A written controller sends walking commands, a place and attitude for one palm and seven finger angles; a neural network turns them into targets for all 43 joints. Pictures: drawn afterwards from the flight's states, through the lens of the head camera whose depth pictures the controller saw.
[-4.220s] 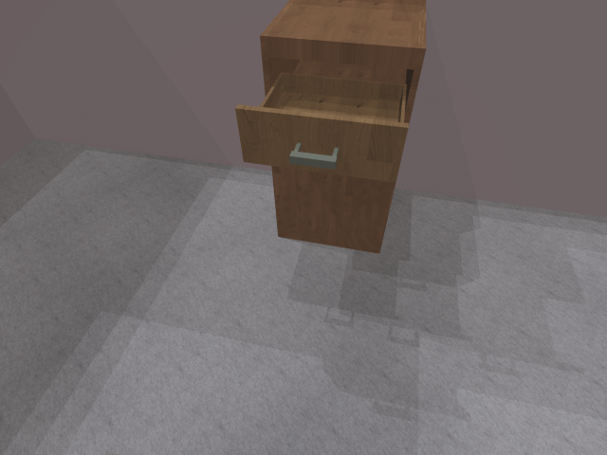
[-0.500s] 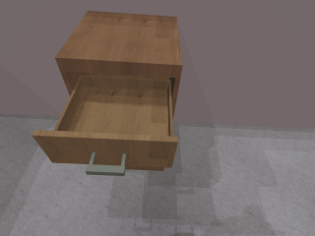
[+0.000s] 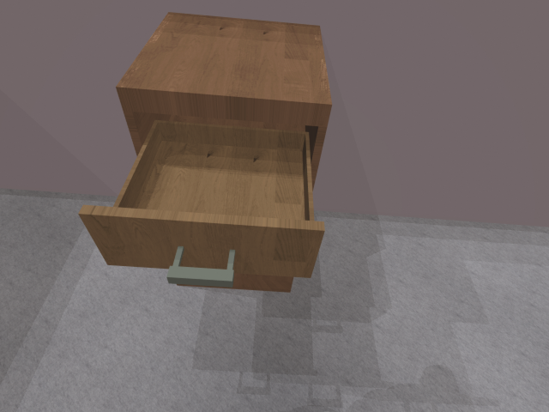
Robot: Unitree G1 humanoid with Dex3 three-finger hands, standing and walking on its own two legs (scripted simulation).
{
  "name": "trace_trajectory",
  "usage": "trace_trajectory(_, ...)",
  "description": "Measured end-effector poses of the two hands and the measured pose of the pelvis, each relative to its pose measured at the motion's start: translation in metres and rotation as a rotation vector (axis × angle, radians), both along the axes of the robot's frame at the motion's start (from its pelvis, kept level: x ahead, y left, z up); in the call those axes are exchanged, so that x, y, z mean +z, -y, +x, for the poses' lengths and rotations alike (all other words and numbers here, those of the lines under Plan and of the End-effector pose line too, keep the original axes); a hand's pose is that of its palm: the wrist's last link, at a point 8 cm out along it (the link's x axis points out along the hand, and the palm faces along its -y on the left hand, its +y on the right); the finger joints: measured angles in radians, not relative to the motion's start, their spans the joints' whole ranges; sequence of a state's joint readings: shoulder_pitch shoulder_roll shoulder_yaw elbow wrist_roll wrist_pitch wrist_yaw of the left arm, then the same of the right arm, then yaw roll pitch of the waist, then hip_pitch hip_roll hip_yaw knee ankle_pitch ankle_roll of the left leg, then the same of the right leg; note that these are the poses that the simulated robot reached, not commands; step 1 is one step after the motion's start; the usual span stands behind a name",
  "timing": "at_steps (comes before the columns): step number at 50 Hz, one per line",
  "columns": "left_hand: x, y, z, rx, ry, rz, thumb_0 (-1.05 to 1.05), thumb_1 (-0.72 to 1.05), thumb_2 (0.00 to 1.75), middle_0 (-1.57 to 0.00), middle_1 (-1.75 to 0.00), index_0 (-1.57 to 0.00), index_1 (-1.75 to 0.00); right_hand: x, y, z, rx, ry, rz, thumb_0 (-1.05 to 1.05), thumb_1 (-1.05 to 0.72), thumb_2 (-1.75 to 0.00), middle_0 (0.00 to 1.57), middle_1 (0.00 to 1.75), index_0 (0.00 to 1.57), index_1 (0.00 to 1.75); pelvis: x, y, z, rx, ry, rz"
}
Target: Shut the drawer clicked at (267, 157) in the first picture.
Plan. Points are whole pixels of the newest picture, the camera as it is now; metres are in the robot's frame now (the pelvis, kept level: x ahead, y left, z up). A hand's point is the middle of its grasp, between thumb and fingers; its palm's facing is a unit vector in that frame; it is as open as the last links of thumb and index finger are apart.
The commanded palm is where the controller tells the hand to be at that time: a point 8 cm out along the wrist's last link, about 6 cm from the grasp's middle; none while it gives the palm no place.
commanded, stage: come to a stop and stand still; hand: left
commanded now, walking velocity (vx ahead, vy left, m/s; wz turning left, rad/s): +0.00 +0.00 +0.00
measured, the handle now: (203, 265) +0.36 +0.15 -0.05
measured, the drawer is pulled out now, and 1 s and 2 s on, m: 0.30 0.30 0.30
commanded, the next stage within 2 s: look again from close up in 0.82 s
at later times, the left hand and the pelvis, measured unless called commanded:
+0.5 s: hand out of the picture -0.07 +0.15 -0.17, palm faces +0.01 -0.99 -0.16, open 7.4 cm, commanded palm none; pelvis -0.04 +0.00 +0.01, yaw -1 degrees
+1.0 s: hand out of the picture -0.08 +0.15 -0.17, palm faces +0.00 -0.99 -0.16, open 7.4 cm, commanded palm none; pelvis -0.04 +0.00 +0.00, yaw +0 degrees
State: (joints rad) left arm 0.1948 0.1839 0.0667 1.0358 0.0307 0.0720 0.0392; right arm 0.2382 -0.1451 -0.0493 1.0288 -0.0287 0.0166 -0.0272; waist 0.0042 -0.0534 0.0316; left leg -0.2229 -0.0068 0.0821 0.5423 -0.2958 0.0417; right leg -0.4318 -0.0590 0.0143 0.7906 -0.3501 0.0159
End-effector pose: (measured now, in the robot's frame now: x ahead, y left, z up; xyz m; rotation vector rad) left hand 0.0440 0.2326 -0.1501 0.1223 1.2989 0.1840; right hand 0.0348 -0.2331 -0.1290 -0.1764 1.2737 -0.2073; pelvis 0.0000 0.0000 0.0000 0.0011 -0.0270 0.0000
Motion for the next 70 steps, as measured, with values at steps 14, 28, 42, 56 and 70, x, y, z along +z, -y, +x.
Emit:
trace_trajectory(14, 0.015, 0.004, -0.092, -0.017, -0.172, 0.011, 0.0, 0.91, 0.9, -0.2, -0.3, -0.2, -0.29, -0.01, -0.015, -0.04, -0.023, -0.051, 0.056, 0.0, -0.94, -0.9, 0.2, 0.3, 0.2, 0.3, 0.008, -0.008, -0.026, -0.022, -0.013, 0.01)
trace_trajectory(28, 0.011, 0.033, -0.114, -0.03, -0.159, -0.05, 0.0, 0.91, 0.9, -0.2, -0.3, -0.2, -0.3, -0.009, -0.027, -0.125, -0.063, -0.209, 0.105, 0.0, -0.92, -0.9, 0.2, 0.3, 0.2, 0.3, 0.012, 0.0, -0.046, -0.016, 0.005, 0.004)
trace_trajectory(42, 0.01, 0.04, -0.119, -0.023, -0.158, -0.058, 0.0, 0.91, 0.9, -0.2, -0.3, -0.2, -0.3, -0.009, -0.037, -0.141, -0.087, -0.233, 0.125, 0.0, -0.91, -0.9, 0.2, 0.3, 0.2, 0.3, 0.01, 0.003, -0.048, -0.016, -0.011, 0.004)
trace_trajectory(56, 0.009, 0.016, -0.097, -0.039, -0.107, -0.004, 0.0, 0.9, 0.9, -0.2, -0.3, -0.2, -0.3, -0.023, -0.031, -0.081, -0.004, -0.093, 0.111, 0.01, -0.92, -0.9, 0.2, 0.3, 0.2, 0.3, 0.0, -0.008, -0.032, 0.0, -0.019, -0.012)
trace_trajectory(70, 0.014, -0.003, -0.042, -0.074, -0.027, 0.022, 0.0, 0.91, 0.9, -0.2, -0.3, -0.2, -0.29, -0.012, -0.021, -0.039, 0.028, -0.043, 0.066, 0.01, -0.92, -0.9, 0.2, 0.3, 0.2, 0.3, 0.004, -0.013, -0.013, -0.017, -0.009, 0.004)
